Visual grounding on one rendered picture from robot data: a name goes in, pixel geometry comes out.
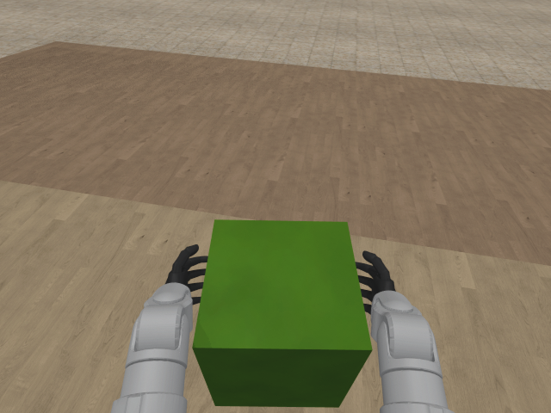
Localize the left robot forearm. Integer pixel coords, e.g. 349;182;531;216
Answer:
111;282;193;413

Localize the carton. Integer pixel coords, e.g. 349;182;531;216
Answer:
192;219;373;408

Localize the right robot forearm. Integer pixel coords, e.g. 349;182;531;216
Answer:
371;291;454;413

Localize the robot left hand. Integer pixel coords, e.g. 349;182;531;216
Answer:
165;244;208;305

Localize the robot right hand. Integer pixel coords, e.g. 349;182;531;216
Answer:
356;250;396;315

